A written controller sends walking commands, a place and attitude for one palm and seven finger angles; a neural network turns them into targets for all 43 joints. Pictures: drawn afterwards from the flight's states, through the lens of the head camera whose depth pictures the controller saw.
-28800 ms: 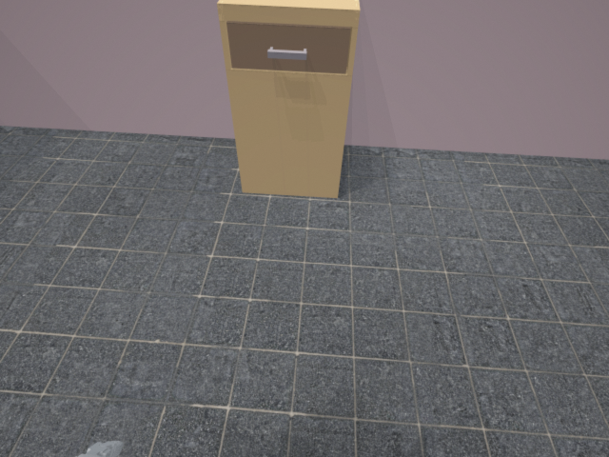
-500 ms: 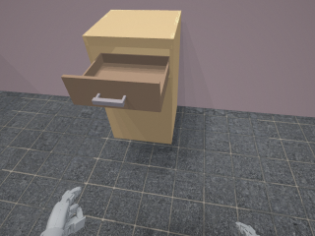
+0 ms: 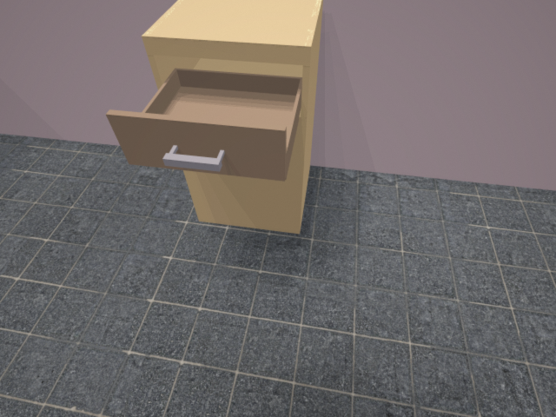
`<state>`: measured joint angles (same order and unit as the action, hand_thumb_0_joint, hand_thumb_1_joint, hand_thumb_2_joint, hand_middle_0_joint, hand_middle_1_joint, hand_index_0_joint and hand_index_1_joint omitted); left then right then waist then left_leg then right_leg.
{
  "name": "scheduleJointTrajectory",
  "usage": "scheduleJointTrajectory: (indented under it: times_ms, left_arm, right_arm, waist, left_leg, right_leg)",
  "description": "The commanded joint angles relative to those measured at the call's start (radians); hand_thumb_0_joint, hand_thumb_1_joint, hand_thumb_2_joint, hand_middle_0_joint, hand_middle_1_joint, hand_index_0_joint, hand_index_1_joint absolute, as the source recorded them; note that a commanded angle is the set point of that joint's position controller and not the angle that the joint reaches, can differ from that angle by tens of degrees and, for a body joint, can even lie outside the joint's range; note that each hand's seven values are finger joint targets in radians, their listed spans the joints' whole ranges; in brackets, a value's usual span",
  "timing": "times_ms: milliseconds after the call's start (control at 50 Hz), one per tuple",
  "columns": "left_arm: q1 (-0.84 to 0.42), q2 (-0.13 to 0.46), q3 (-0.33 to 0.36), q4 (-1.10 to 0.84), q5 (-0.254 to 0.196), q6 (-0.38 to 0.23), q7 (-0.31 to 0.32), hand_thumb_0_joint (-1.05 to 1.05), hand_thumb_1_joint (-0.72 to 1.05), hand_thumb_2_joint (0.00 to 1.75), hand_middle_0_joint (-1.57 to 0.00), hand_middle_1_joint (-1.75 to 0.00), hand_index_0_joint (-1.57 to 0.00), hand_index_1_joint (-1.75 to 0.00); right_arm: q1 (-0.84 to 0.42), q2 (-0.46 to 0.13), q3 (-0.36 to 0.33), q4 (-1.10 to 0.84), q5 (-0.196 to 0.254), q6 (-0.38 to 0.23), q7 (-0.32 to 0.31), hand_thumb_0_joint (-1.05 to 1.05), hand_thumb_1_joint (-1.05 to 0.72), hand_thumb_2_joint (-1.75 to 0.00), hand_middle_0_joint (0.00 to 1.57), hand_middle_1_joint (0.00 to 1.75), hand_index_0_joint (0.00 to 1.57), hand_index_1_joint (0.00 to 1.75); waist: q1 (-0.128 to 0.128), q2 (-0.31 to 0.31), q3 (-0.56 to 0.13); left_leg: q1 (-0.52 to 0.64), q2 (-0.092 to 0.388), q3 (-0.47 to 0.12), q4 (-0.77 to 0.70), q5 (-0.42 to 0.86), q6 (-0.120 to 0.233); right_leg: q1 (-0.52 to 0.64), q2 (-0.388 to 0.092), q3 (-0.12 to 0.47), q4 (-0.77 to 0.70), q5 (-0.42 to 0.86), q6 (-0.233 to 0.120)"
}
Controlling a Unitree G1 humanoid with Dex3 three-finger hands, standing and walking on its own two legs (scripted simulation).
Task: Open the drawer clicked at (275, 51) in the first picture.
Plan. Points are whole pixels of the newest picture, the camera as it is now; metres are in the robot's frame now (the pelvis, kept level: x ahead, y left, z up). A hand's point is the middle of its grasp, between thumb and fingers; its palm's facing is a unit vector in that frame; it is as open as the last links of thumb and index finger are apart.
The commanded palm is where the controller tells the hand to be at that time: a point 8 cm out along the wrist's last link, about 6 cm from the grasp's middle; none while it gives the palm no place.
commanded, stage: let the arm hang, fingers relaxed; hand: left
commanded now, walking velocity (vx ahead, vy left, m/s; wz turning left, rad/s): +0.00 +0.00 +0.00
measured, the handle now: (195, 156) +0.68 +0.25 -0.06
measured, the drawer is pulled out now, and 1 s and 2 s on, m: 0.30 0.30 0.30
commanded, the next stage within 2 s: look to check the result in 0.42 s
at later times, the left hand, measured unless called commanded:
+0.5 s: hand out of the picture -0.01 +0.16 -0.18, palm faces +0.02 -0.98 -0.20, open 7.4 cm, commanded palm none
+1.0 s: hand out of the picture +0.01 +0.16 -0.17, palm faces +0.03 -0.98 -0.20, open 7.4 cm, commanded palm none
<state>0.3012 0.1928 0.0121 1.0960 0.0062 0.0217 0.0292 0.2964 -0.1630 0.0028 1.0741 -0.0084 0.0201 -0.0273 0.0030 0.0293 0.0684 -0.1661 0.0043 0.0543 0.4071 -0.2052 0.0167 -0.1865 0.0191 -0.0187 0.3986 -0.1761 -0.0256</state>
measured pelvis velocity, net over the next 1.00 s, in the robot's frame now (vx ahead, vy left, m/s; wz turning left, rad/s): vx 0.01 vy -0.01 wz -0.01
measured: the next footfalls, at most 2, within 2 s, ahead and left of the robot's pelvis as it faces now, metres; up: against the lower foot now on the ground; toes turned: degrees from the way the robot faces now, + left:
none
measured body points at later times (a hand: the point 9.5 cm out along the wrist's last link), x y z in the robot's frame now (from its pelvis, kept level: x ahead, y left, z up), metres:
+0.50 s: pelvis +0.00 +0.00 +0.00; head +0.01 -0.01 +0.45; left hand -0.01 +0.22 -0.16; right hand -0.04 -0.21 -0.16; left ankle +0.01 +0.11 -0.74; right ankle +0.03 -0.10 -0.74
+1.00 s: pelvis +0.01 -0.01 +0.00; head +0.03 -0.02 +0.45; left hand +0.01 +0.21 -0.16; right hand +0.00 -0.22 -0.16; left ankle +0.01 +0.11 -0.74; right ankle +0.03 -0.10 -0.74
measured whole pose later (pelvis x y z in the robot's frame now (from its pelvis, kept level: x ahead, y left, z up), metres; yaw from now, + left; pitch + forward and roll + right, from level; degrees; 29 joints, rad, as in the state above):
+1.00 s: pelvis +0.01 -0.01 +0.00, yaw -1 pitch -2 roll +0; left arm 0.27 0.13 0.01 1.13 0.01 -0.01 0.04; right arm 0.28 -0.12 -0.02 1.12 -0.01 0.00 -0.03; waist -0.01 0.01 0.07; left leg -0.15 0.02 0.06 0.39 -0.21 0.00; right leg -0.18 0.04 -0.01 0.39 -0.18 -0.04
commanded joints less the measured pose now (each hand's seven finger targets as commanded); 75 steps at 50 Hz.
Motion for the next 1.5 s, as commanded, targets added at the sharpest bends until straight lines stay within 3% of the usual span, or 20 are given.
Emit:
scheduleJointTrajectory:
  times_ms: [0,200,280,420,480,640,1100,1240,1280,1480]
  left_arm:
    - [0.036,0.094,0.008,-0.017,0.005,-0.024,0.004,0.0,0.9,0.9,-0.2,-0.3,-0.2,-0.3]
    - [0.044,0.063,0.013,-0.001,0.007,-0.027,0.01,0.0,0.9,0.9,-0.2,-0.3,-0.2,-0.3]
    - [0.055,0.056,0.015,0.005,0.008,-0.032,0.011,0.0,0.9,0.9,-0.2,-0.3,-0.2,-0.3]
    - [0.052,0.048,0.016,0.008,0.005,-0.034,0.011,0.0,0.9,0.9,-0.2,-0.3,-0.2,-0.3]
    - [0.062,0.045,0.015,0.011,0.005,-0.036,0.013,0.0,0.9,0.9,-0.2,-0.3,-0.2,-0.3]
    - [0.053,0.047,0.015,0.016,0.004,-0.038,0.013,0.0,0.9,0.9,-0.2,-0.3,-0.2,-0.3]
    - [0.029,0.063,0.02,0.009,0.005,-0.045,0.014,0.0,0.9,0.9,-0.2,-0.3,-0.2,-0.3]
    - [0.02,0.075,0.021,0.008,0.003,-0.045,0.012,0.0,0.9,0.9,-0.2,-0.3,-0.2,-0.3]
    - [0.021,0.076,0.021,0.009,0.004,-0.046,0.013,0.0,0.9,0.9,-0.2,-0.3,-0.2,-0.3]
    - [0.002,0.09,0.025,0.004,0.004,-0.046,0.012,0.0,0.9,0.9,-0.2,-0.3,-0.2,-0.3]
  right_arm:
    - [0.076,-0.083,-0.016,-0.007,-0.002,-0.017,-0.005,0.0,-0.9,-0.9,0.2,0.3,0.2,0.3]
    - [0.1,-0.045,-0.02,0.026,-0.004,-0.02,-0.006,0.0,-0.9,-0.9,0.2,0.3,0.2,0.3]
    - [0.104,-0.034,-0.022,0.029,-0.002,-0.024,-0.009,0.0,-0.9,-0.9,0.2,0.3,0.2,0.3]
    - [0.12,-0.028,-0.024,0.034,-0.003,-0.022,-0.011,0.0,-0.9,-0.9,0.2,0.3,0.2,0.3]
    - [0.115,-0.027,-0.027,0.032,-0.002,-0.023,-0.012,0.0,-0.9,-0.9,0.2,0.3,0.2,0.3]
    - [0.113,-0.032,-0.027,0.037,-0.001,-0.023,-0.013,0.0,-0.9,-0.9,0.2,0.3,0.2,0.3]
    - [0.069,-0.047,-0.033,0.034,-0.001,-0.025,-0.015,0.0,-0.9,-0.9,0.2,0.3,0.2,0.3]
    - [0.056,-0.059,-0.034,0.037,-0.002,-0.027,-0.015,0.0,-0.9,-0.9,0.2,0.3,0.2,0.3]
    - [0.052,-0.062,-0.036,0.034,-0.001,-0.026,-0.015,0.0,-0.9,-0.9,0.2,0.3,0.2,0.3]
    - [0.034,-0.08,-0.038,0.033,-0.001,-0.026,-0.015,0.0,-0.9,-0.9,0.2,0.3,0.2,0.3]
  waist:
    - [-0.009,-0.041,0.029]
    - [-0.009,-0.029,0.065]
    - [-0.007,0.005,0.037]
    - [-0.012,-0.031,0.032]
    - [-0.012,0.0,0.022]
    - [-0.016,-0.029,0.024]
    - [-0.016,-0.033,0.014]
    - [-0.015,-0.007,0.009]
    - [-0.014,-0.031,0.01]
    - [-0.014,-0.024,0.008]
  left_leg:
    - [-0.027,0.092,-0.096,-0.114,-0.06,0.022]
    - [-0.045,0.088,-0.092,-0.124,-0.091,0.021]
    - [-0.028,0.087,-0.085,-0.113,-0.05,0.018]
    - [-0.022,0.085,-0.081,-0.102,-0.035,0.019]
    - [-0.002,0.086,-0.08,-0.095,-0.018,0.017]
    - [0.001,0.09,-0.076,-0.094,-0.001,0.015]
    - [0.03,0.093,-0.072,-0.089,0.053,0.009]
    - [0.036,0.094,-0.071,-0.094,0.059,0.007]
    - [0.044,0.096,-0.074,-0.094,0.059,0.008]
    - [0.05,0.1,-0.071,-0.099,0.063,0.006]
  right_leg:
    - [-0.039,-0.093,0.101,-0.103,-0.071,-0.023]
    - [-0.071,-0.089,0.105,-0.099,-0.094,-0.022]
    - [-0.054,-0.09,0.108,-0.091,-0.047,-0.025]
    - [-0.049,-0.095,0.112,-0.103,-0.059,-0.026]
    - [-0.056,-0.092,0.118,-0.099,-0.036,-0.029]
    - [-0.044,-0.094,0.119,-0.101,-0.016,-0.028]
    - [-0.015,-0.101,0.115,-0.106,0.072,-0.025]
    - [-0.005,-0.102,0.119,-0.109,0.083,-0.026]
    - [-0.011,-0.099,0.12,-0.111,0.081,-0.026]
    - [-0.003,-0.1,0.122,-0.113,0.096,-0.026]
